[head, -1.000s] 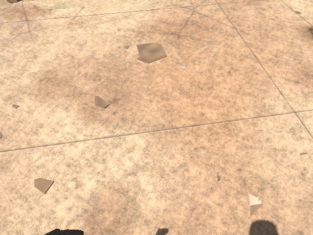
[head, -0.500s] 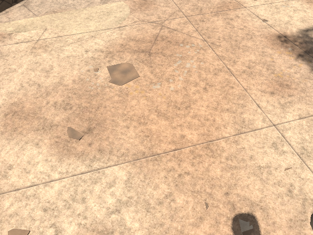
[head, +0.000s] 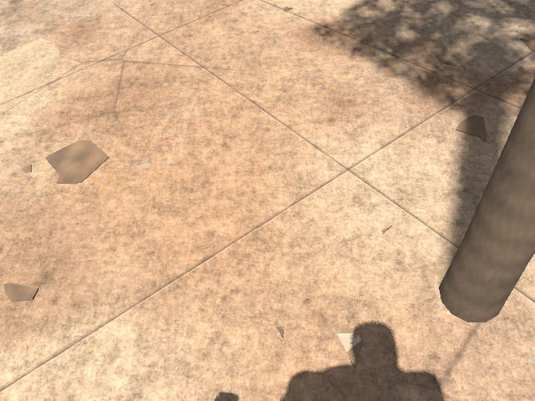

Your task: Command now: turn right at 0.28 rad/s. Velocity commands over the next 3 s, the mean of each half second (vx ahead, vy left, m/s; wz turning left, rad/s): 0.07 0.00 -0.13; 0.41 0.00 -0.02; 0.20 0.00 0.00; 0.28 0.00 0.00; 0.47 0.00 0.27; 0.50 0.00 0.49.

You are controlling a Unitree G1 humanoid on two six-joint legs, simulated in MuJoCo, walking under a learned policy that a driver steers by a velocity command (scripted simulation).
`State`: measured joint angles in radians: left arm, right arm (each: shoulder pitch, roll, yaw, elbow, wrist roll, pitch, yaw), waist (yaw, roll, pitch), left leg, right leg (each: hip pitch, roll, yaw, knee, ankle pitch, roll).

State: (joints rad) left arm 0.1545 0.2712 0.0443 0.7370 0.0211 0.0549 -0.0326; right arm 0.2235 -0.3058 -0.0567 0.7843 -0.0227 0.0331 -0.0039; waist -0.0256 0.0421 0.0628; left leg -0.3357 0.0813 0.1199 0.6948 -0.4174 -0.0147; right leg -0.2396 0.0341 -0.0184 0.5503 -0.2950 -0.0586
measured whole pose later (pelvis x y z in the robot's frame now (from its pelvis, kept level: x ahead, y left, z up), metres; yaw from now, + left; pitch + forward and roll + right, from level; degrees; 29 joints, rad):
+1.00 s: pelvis +0.19 -0.03 +0.00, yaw -2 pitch +1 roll -1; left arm 0.48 0.20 0.02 1.04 0.02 -0.09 0.00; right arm 0.00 -0.23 -0.02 0.83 -0.03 -0.03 0.04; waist 0.07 0.02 0.04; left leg -0.58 0.05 0.07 0.63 -0.10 0.05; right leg 0.13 0.05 -0.03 0.17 -0.32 -0.04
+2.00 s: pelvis +0.48 -0.01 +0.01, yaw -1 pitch +1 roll +0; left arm 0.08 0.21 0.05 0.95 0.03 -0.03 -0.03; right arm 0.53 -0.17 -0.03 1.12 -0.02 -0.08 -0.02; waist -0.06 -0.02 0.02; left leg 0.08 -0.06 0.03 0.21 -0.29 0.07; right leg -0.58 -0.05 -0.06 0.84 -0.17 -0.04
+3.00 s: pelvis +0.97 +0.07 +0.01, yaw +24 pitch +1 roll +0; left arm 0.13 0.24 0.06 0.83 0.05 -0.04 -0.02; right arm 0.33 -0.23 -0.08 0.93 0.00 -0.07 0.01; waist -0.03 -0.04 0.05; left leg -0.11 -0.14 -0.01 0.28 -0.18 0.14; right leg -0.65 -0.15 0.00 0.98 -0.17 0.01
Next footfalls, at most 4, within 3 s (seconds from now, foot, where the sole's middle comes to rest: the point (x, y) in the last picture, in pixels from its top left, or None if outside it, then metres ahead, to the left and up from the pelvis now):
0.34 left None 0.02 0.11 -0.77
1.08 left None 0.41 0.06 -0.77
1.50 right None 0.42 -0.13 -0.77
2.16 right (336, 301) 0.73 -0.13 -0.77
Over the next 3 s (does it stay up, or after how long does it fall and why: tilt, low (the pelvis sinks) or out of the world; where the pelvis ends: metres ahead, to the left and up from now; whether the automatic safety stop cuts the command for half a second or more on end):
stays up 0.97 0.07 0.01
